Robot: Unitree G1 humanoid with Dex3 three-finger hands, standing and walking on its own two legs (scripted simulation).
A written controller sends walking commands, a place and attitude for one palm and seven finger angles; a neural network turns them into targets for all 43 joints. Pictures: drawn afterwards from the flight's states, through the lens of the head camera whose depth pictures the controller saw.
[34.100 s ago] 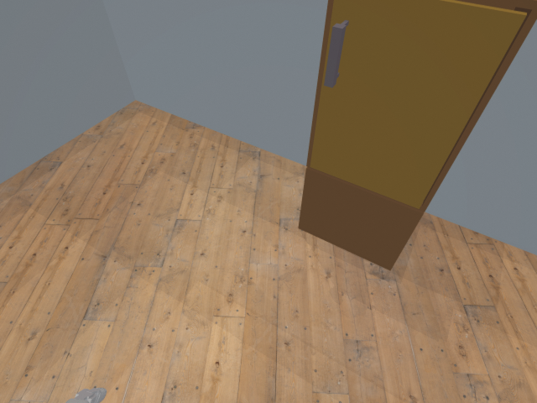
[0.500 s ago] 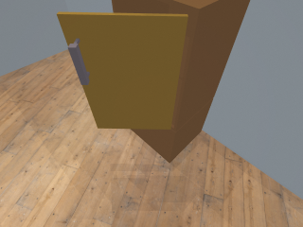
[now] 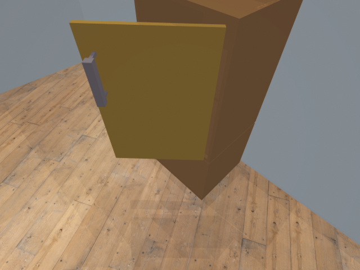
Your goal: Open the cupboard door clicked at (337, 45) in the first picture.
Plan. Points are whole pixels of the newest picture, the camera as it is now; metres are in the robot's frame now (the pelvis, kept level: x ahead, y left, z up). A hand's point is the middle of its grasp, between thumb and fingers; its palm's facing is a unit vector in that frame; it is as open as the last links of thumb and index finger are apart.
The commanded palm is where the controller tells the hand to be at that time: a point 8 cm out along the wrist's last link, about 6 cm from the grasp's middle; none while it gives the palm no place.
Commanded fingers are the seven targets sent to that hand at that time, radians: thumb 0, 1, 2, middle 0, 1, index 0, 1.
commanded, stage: shuffle to correct the standing spot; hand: left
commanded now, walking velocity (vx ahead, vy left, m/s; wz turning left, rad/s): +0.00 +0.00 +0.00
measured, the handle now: (97, 79) +0.59 +0.29 +0.09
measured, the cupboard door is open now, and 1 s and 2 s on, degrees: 44 44 44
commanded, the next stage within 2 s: come to a stop and stand still in 0.30 s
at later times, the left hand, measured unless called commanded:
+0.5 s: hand out of the picture +0.03 +0.22 -0.18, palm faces +0.02 -0.98 -0.19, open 7.4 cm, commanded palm none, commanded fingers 0.00 0.90 0.90 -0.20 -0.30 -0.20 -0.30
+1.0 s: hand out of the picture +0.15 +0.18 -0.18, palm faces +0.03 -0.98 -0.20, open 7.4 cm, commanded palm none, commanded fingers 0.00 0.90 0.90 -0.20 -0.30 -0.20 -0.30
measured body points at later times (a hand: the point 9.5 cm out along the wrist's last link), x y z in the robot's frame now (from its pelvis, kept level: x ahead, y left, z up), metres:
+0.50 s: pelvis +0.05 +0.04 +0.00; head +0.07 +0.05 +0.44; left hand +0.03 +0.27 -0.17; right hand +0.03 -0.19 -0.15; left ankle +0.00 +0.12 -0.74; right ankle +0.00 -0.07 -0.68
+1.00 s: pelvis +0.07 +0.01 -0.01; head +0.09 +0.01 +0.44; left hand +0.15 +0.23 -0.16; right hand +0.09 -0.21 -0.17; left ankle +0.00 +0.12 -0.74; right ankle +0.11 -0.08 -0.74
